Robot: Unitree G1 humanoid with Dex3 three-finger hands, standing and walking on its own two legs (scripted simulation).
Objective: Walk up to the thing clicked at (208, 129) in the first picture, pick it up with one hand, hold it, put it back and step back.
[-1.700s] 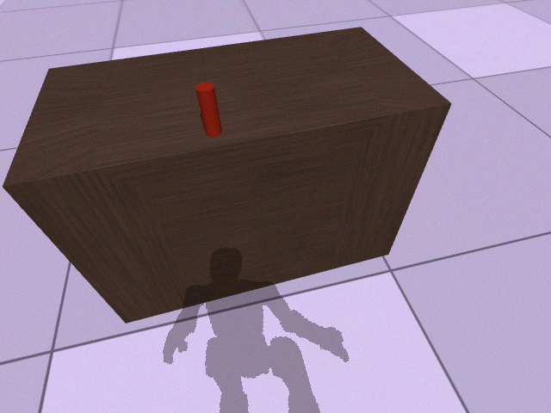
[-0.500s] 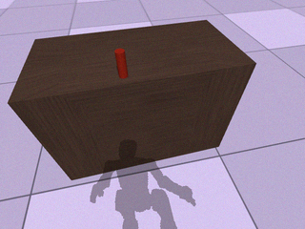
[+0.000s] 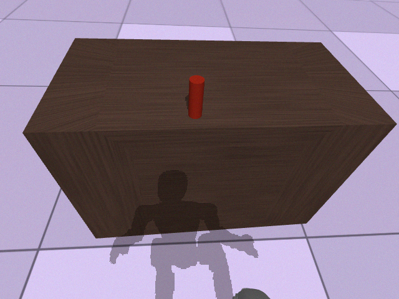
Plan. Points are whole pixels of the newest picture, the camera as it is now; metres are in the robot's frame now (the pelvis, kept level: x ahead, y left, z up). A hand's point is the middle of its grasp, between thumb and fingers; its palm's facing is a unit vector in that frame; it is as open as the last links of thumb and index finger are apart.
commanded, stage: walk up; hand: left
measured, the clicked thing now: (195, 98) +0.63 +0.04 +0.04
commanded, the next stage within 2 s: none
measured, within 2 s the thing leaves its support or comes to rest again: neither
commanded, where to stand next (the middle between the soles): +0.28 -0.14 m, yaw +5 degrees
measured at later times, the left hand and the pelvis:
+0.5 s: hand (145, 261) +0.23 +0.15 -0.13, palm faces +0.03 -0.94 -0.35, open 7.3 cm; pelvis +0.18 -0.12 +0.00, yaw +2 degrees
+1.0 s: hand (167, 253) +0.26 +0.10 -0.17, palm faces +0.06 -0.91 -0.40, open 7.3 cm; pelvis +0.23 -0.17 -0.03, yaw +4 degrees
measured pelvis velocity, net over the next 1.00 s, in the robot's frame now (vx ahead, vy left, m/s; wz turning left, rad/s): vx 0.23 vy -0.17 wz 0.07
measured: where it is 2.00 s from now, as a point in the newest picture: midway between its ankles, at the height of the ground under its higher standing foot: outside the picture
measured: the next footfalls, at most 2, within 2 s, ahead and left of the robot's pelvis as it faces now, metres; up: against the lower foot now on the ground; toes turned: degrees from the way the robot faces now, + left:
right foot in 0.24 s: +0.23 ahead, -0.21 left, +0.00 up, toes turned -3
left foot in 0.66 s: +0.36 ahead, -0.02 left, +0.00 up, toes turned +7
